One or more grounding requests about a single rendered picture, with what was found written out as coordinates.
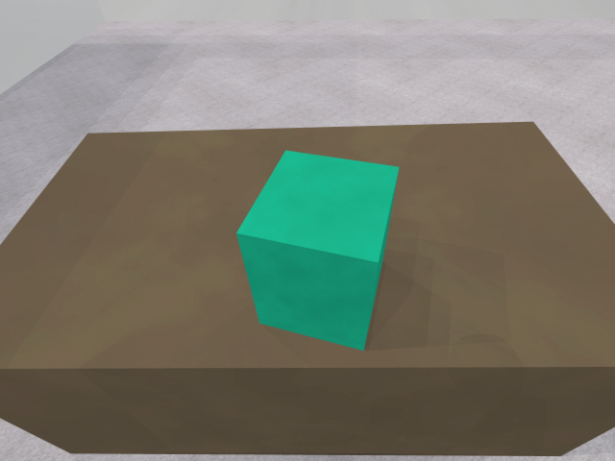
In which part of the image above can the pedestal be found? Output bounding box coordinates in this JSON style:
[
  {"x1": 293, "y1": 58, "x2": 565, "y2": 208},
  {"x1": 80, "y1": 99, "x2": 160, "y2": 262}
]
[{"x1": 0, "y1": 122, "x2": 615, "y2": 456}]

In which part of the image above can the carton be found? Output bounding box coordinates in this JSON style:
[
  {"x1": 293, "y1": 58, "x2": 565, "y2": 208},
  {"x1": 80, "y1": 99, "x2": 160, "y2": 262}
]
[{"x1": 236, "y1": 151, "x2": 399, "y2": 351}]

